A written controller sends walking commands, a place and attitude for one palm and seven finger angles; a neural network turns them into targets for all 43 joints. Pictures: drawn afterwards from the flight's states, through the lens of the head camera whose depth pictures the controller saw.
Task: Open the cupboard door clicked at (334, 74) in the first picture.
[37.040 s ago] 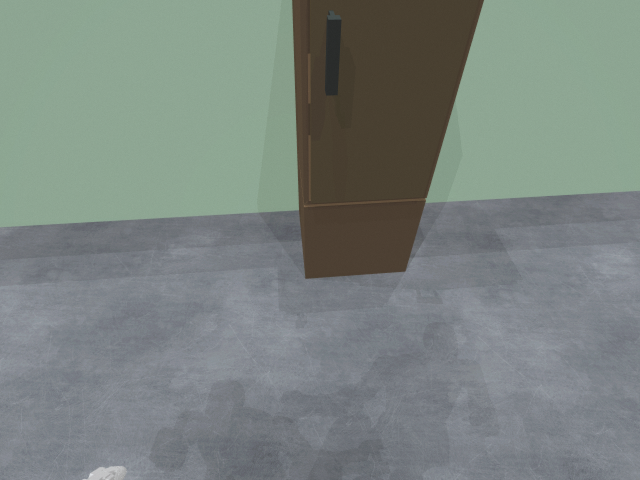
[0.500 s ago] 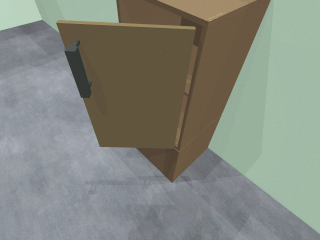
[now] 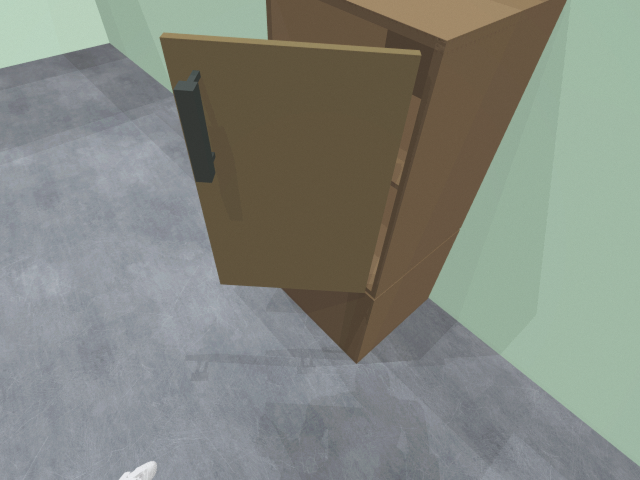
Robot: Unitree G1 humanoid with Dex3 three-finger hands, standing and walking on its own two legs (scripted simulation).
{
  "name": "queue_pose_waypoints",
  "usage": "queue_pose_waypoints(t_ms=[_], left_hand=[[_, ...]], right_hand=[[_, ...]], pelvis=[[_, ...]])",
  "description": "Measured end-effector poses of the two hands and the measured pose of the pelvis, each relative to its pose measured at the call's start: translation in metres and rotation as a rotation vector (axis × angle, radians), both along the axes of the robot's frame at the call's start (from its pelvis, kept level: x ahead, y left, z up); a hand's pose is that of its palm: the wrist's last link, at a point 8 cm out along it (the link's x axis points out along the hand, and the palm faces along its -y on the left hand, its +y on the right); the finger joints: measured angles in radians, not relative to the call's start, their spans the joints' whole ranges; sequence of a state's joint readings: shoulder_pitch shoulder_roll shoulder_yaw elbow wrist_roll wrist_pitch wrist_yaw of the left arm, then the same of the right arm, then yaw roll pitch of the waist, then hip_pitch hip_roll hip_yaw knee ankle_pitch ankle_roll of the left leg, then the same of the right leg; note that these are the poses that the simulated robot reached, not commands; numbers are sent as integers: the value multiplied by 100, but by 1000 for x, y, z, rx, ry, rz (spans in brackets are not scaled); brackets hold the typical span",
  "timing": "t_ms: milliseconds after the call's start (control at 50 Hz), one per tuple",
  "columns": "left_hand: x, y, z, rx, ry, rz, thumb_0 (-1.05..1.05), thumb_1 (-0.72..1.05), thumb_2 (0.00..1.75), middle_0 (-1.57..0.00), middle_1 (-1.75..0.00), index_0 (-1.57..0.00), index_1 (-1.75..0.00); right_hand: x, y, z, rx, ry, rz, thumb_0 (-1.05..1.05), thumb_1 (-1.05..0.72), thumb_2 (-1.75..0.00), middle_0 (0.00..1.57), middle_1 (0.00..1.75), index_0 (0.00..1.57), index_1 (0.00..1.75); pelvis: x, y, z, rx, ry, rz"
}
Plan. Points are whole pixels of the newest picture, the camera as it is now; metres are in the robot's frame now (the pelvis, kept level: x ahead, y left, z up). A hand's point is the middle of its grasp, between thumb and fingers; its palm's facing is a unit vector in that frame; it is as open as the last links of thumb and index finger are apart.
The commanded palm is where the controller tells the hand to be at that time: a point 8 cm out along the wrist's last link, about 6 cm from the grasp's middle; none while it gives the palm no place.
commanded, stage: raise the hand with hooked fingers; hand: left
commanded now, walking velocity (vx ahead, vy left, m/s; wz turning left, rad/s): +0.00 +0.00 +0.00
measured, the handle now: (200, 128) +0.58 +0.23 +0.13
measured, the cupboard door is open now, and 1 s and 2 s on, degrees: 45 45 45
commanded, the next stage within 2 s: move the hooked fingers beside the handle in 2.00 s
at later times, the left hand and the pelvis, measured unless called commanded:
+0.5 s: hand (157, 431) +0.17 +0.19 +0.01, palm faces +0.09 -0.99 -0.08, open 9.7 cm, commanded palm +0.16 +0.25 +0.02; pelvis -0.01 -0.05 -0.06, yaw +4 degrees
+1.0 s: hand (136, 345) +0.24 +0.22 +0.07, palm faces +0.03 -1.00 -0.06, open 12.6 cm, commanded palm +0.21 +0.28 +0.09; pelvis +0.01 -0.03 -0.02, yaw +2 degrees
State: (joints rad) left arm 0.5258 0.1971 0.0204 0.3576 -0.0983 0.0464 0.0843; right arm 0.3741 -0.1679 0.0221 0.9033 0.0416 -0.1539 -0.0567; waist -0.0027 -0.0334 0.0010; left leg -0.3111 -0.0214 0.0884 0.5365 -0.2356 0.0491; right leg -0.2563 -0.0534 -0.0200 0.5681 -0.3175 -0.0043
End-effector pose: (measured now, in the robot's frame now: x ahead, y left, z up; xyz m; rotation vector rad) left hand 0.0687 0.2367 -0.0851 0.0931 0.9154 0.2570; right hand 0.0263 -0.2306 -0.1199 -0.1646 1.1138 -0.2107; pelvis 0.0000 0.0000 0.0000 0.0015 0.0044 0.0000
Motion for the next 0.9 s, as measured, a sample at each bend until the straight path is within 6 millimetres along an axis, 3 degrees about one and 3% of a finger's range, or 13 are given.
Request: queue_pose_waypoints(t_ms=[80,120,160,240,300,360,440,600,760,900], left_hand=[[71,1,70,26,-506,-12,1,86,87,-20,-34,-20,-33],[97,0,90,26,-716,-66,1,82,86,-20,-36,-20,-35],[109,-4,96,8,-874,-143,1,79,84,-20,-38,-20,-38],[103,-8,76,-49,-919,-281,0,71,81,-21,-43,-21,-43],[82,-4,59,-92,-829,-238,1,64,78,-22,-48,-22,-47],[63,3,61,-56,-806,-162,1,57,75,-22,-52,-22,-52],[61,8,84,23,-888,-154,1,47,71,-23,-58,-23,-58],[109,8,112,-24,-862,-285,1,28,63,-24,-70,-24,-69],[127,25,138,-8,-871,-239,0,10,55,-26,-82,-26,-81],[137,34,145,-26,-891,-252,0,-6,48,-27,-93,-27,-92]], right_hand=[[44,-10,7,-28,-228,54,1,-91,-90,20,29,20,30],[69,-16,11,-38,-325,88,1,-91,-90,20,29,20,30],[95,-23,14,-48,-414,121,1,-91,-90,20,29,20,30],[139,-36,24,-66,-557,168,1,-91,-90,20,29,20,30],[162,-40,32,-85,-621,195,1,-91,-90,20,29,20,30],[177,-39,37,-97,-639,226,1,-91,-90,20,29,20,30],[182,-34,27,-88,-601,273,1,-91,-90,20,29,20,30],[153,-31,4,-13,-478,214,1,-91,-90,20,30,20,30],[123,-49,8,-34,-411,133,1,-90,-90,20,30,20,30],[124,-61,23,-100,-415,133,1,-91,-90,20,30,20,30]], pelvis=[[-9,-2,-9,-10,37,33],[-14,-6,-19,-11,79,27],[-18,-11,-31,-11,122,16],[-22,-22,-54,-14,158,11],[-20,-29,-61,-23,161,20],[-16,-36,-61,-38,159,36],[-12,-44,-61,-57,158,59],[-5,-50,-49,-50,148,53],[6,-45,-33,-26,141,30],[9,-37,-27,-28,115,28]])
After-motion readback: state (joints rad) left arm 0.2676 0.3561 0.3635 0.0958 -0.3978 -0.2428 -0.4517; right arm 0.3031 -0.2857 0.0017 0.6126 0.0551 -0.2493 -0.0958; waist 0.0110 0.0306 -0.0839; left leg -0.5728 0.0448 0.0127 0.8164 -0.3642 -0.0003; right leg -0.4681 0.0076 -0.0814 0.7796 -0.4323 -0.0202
